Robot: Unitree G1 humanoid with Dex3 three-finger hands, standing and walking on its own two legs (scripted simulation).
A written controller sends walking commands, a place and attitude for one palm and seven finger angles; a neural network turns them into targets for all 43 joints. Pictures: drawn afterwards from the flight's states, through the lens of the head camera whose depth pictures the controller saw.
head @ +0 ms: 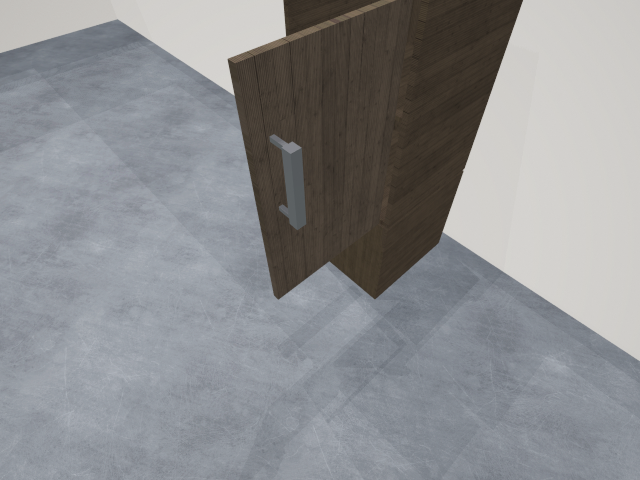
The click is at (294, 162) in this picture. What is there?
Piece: cupboard door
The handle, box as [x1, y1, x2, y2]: [269, 134, 305, 229]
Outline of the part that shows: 273,134 269,136 270,141 282,150 288,204 287,208 282,204 279,206 279,210 289,218 290,224 297,229 305,224 301,148 292,141 288,144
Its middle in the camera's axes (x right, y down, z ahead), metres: -0.06 -0.10 +0.68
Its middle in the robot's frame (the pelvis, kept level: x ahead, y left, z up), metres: +0.58 +0.09 +0.02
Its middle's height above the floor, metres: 0.80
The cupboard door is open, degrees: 90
